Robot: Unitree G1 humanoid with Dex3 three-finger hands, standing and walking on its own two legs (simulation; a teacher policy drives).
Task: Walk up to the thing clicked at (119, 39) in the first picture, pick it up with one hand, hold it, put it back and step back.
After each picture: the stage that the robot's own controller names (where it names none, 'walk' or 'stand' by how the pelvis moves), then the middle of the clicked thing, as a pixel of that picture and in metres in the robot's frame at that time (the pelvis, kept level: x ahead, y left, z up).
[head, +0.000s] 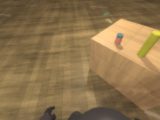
stand; (118, 39) +0.84 -0.26 -0.06
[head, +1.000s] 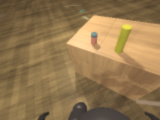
walk; (93, 38) +0.77 +0.05 -0.04
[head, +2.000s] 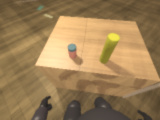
stand; (72, 51) +0.50 +0.18 -0.02
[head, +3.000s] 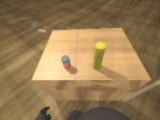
walk; (66, 62) +0.46 +0.24 -0.05
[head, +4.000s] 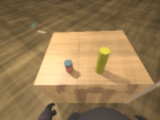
stand; (69, 66) +0.43 +0.21 -0.07
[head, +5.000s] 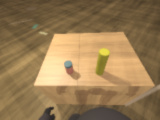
stand; (69, 67) +0.43 +0.21 -0.07
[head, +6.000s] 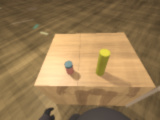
stand; (69, 67) +0.42 +0.21 -0.07
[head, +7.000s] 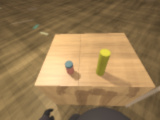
stand; (69, 67) +0.42 +0.21 -0.07
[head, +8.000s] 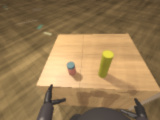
rise first; (71, 68) +0.41 +0.21 -0.06
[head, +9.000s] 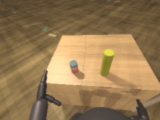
go down; (74, 67) +0.44 +0.20 -0.06
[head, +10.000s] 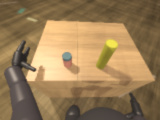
go down; (67, 60) +0.44 +0.18 -0.02
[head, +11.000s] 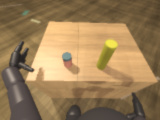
approach; (67, 60) +0.44 +0.18 -0.01
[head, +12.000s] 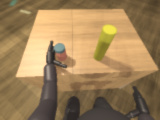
close in; (61, 52) +0.46 +0.20 +0.03
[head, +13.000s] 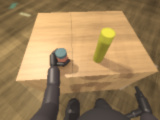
lift; (62, 57) +0.42 +0.18 +0.03
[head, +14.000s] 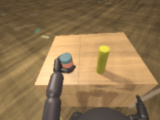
lift; (67, 63) +0.33 +0.16 +0.15
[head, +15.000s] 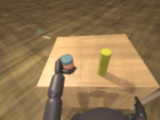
hold; (68, 64) +0.33 +0.16 +0.13
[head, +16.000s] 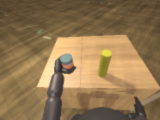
hold; (68, 64) +0.33 +0.17 +0.14
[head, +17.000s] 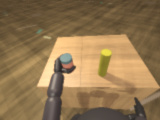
crouch; (67, 63) +0.33 +0.17 +0.14
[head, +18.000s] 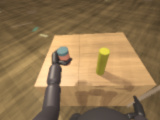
crouch; (64, 56) +0.39 +0.19 +0.14
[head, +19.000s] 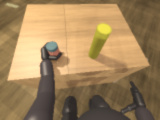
lower; (54, 51) +0.46 +0.21 +0.01
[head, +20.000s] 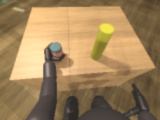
lower; (57, 52) +0.45 +0.20 +0.03
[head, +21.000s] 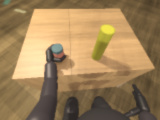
lower; (58, 53) +0.45 +0.20 +0.03
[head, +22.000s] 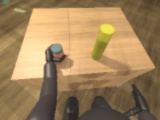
lower; (58, 53) +0.45 +0.20 +0.03
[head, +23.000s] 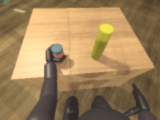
loosen; (58, 53) +0.45 +0.19 +0.03
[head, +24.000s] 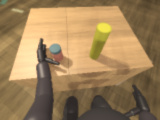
withdraw; (57, 53) +0.45 +0.20 +0.03
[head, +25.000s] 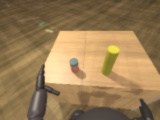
sink last; (74, 65) +0.42 +0.18 -0.02
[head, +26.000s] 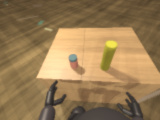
stand; (73, 61) +0.45 +0.19 -0.01
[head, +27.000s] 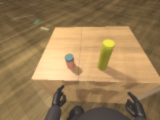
stand; (70, 61) +0.44 +0.20 +0.00
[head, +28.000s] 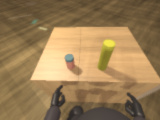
stand; (70, 61) +0.44 +0.19 +0.00
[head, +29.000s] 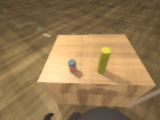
stand; (72, 66) +0.45 +0.19 -0.06
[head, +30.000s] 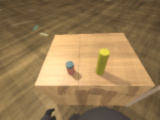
stand; (70, 68) +0.43 +0.20 -0.07
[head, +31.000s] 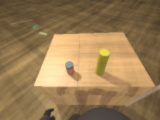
stand; (70, 68) +0.42 +0.20 -0.07
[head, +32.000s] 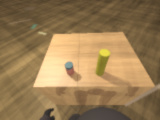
walk; (69, 68) +0.41 +0.20 -0.07
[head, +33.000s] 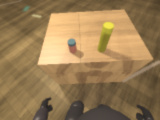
walk; (72, 46) +0.55 +0.20 -0.04
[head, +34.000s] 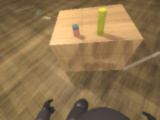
walk; (76, 30) +0.81 +0.23 -0.04
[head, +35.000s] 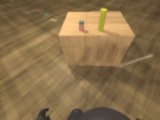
stand; (81, 25) +1.06 +0.19 -0.04
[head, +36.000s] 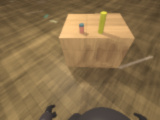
stand; (81, 28) +1.05 +0.18 -0.07
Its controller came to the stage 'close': yes
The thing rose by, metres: 0.21
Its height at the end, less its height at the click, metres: +0.00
